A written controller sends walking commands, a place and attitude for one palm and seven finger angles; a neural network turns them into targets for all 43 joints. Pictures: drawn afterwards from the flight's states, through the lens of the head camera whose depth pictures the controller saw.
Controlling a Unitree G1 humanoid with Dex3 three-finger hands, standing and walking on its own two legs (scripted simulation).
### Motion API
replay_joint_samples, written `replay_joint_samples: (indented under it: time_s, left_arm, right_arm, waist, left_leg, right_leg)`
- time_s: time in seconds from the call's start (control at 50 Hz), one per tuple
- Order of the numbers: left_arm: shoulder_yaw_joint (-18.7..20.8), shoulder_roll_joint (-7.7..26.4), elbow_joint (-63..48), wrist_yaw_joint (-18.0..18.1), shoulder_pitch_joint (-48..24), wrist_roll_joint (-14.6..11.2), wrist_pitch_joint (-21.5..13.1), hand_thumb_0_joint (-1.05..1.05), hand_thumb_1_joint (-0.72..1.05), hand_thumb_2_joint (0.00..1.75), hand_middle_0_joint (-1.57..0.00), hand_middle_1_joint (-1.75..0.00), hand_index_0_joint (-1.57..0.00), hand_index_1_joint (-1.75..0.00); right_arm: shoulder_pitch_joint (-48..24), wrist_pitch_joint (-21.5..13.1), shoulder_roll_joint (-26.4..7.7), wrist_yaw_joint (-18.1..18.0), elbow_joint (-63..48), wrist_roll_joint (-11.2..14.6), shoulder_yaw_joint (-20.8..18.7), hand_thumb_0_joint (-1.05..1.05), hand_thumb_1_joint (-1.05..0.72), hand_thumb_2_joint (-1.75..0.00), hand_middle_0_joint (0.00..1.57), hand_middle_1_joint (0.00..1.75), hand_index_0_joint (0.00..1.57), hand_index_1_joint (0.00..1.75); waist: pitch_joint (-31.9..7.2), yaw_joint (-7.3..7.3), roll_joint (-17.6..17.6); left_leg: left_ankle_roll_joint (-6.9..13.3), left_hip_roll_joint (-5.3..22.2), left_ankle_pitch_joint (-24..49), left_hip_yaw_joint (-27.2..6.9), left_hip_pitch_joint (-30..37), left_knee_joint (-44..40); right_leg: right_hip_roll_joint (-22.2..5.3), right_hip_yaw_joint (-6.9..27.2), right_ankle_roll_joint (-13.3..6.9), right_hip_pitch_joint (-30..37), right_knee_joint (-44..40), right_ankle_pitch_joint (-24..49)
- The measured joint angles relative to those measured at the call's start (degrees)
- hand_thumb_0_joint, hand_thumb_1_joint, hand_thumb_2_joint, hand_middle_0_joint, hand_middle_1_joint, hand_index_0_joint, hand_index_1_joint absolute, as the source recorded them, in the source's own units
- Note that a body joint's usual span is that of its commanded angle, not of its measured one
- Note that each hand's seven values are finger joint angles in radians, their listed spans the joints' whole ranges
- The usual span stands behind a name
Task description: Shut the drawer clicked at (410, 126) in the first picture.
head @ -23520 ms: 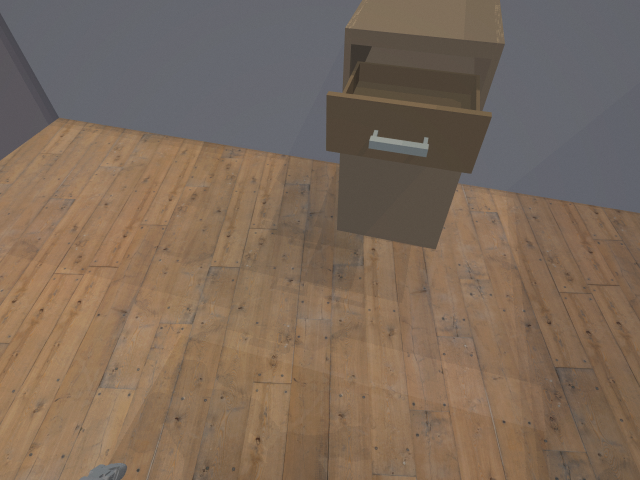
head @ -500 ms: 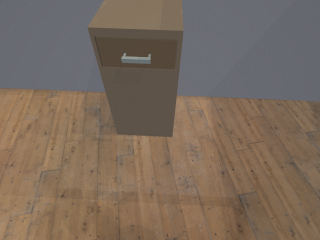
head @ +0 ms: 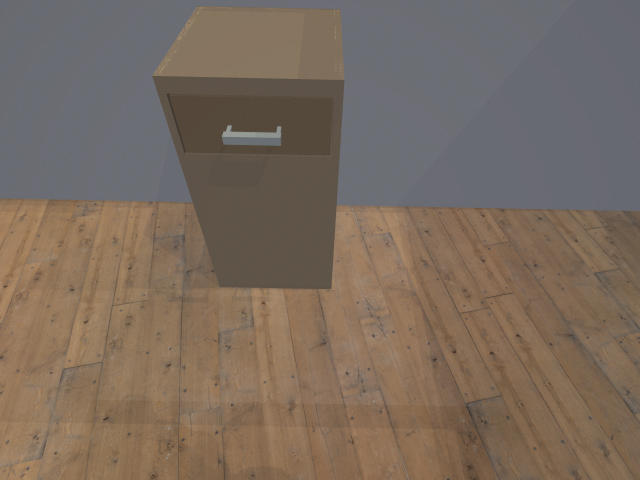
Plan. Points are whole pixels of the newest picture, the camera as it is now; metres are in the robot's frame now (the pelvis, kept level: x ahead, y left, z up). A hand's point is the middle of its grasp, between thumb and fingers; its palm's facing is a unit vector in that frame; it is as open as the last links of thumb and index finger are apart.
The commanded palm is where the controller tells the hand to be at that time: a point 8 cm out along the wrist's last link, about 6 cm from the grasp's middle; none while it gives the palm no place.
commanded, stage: let the arm hang, fingers relaxed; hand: left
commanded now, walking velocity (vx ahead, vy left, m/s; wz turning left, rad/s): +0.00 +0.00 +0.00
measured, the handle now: (253, 134) +0.87 +0.20 -0.06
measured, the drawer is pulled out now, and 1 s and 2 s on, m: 0.00 0.00 0.00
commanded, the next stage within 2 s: look to check the result in 0.02 s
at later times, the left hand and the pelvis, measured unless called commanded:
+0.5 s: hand out of the picture -0.01 +0.17 -0.17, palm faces +0.05 -0.98 -0.19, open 7.3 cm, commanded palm none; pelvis +0.01 +0.00 +0.00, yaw +0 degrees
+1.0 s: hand out of the picture +0.01 +0.17 -0.17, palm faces +0.04 -0.98 -0.20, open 7.3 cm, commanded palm none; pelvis +0.01 +0.00 +0.00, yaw +0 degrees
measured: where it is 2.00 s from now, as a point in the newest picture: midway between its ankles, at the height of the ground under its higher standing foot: outside the picture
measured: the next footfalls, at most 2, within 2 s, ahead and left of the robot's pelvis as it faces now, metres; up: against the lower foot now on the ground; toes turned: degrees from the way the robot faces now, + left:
none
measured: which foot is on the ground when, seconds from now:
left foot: down 0.00-1.00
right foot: down 0.00-1.00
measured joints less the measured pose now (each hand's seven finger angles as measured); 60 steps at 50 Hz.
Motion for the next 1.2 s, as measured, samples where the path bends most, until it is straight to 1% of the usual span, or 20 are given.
replay_joint_samples:
  time_s: [0.24,0.46,1.2]
  left_arm:
    - [0.0,-0.3,0.9,0.1,1.8,-0.1,0.3,0.00,0.91,0.90,-0.20,-0.30,-0.20,-0.29]
    - [-0.1,-0.8,1.6,0.0,2.8,-0.1,0.3,0.00,0.91,0.90,-0.20,-0.30,-0.20,-0.29]
    - [0.2,-0.2,1.1,0.0,1.8,-0.1,0.0,0.00,0.91,0.90,-0.20,-0.30,-0.20,-0.29]
  right_arm:
    - [-0.2,0.1,0.0,-0.2,0.2,0.2,0.1,0.01,-0.91,-0.90,0.20,0.30,0.20,0.30]
    - [-0.7,0.0,-0.1,-0.3,0.4,0.2,0.1,0.01,-0.92,-0.90,0.20,0.30,0.20,0.30]
    - [-0.6,-0.2,-0.5,-0.3,0.8,0.3,0.1,0.01,-0.91,-0.90,0.20,0.30,0.20,0.30]
  waist:
    - [1.0,0.44,0.0]
    - [1.1,0.70,0.1]
    - [0.7,0.48,0.2]
  left_leg:
    - [-0.1,0.2,-0.6,0.1,0.7,-0.1]
    - [0.0,0.1,-0.6,0.3,1.2,-0.6]
    - [-0.2,0.1,-0.6,0.5,2.1,-1.6]
  right_leg:
    - [0.2,0.1,-0.1,1.1,-1.1,0.0]
    - [0.0,0.3,0.0,1.5,-1.6,0.0]
    - [0.0,0.4,-0.2,2.1,-2.0,-0.2]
